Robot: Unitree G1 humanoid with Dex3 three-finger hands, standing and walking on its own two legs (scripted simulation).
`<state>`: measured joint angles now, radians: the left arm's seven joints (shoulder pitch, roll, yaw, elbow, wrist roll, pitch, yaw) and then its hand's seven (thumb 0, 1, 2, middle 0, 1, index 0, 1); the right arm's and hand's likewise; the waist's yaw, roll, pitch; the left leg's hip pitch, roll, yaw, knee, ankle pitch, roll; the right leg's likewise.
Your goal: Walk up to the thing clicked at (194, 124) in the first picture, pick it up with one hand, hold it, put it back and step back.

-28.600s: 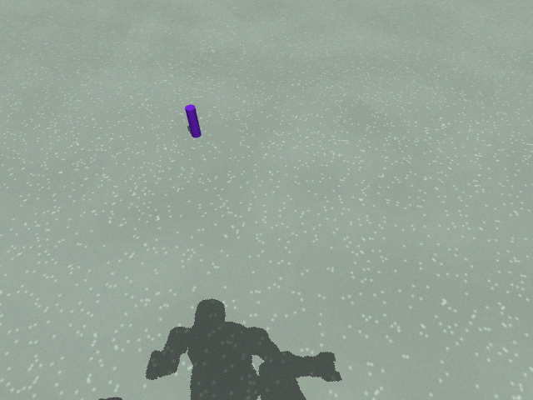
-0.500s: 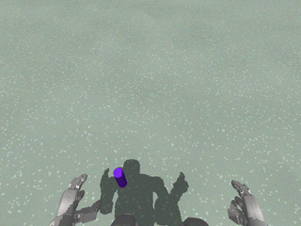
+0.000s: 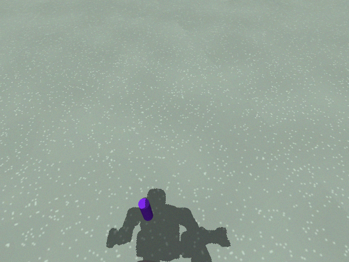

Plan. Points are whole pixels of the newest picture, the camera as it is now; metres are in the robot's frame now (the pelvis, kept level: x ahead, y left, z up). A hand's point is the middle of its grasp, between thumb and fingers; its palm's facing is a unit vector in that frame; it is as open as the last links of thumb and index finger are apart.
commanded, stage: stand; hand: left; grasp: from the side
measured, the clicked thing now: (146, 210) +0.43 +0.20 -0.67
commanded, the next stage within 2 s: step back in 1.62 s
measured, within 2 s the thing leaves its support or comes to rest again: neither
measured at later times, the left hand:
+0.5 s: hand out of the picture +0.04 +0.25 -0.15, palm faces -0.01 -0.94 -0.35, open 7.4 cm
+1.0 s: hand out of the picture +0.07 +0.24 -0.14, palm faces -0.02 -0.94 -0.34, open 7.4 cm
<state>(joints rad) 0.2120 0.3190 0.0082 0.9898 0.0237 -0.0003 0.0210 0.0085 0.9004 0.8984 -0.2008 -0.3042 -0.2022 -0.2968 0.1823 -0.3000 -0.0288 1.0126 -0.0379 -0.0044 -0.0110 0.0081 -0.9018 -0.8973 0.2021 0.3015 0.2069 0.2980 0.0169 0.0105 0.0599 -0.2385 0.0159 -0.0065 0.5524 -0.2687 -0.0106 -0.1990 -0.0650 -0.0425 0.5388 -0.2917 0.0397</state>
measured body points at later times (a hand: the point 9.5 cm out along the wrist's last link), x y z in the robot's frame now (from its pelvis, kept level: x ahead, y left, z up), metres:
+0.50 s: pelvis -0.01 +0.00 +0.01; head +0.00 -0.01 +0.46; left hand +0.05 +0.29 -0.12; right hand +0.05 -0.30 -0.13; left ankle +0.02 +0.13 -0.73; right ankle +0.00 -0.14 -0.73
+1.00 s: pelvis +0.00 -0.01 +0.01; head +0.01 -0.01 +0.46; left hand +0.07 +0.29 -0.12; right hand +0.07 -0.30 -0.13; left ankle +0.02 +0.13 -0.73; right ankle +0.00 -0.14 -0.73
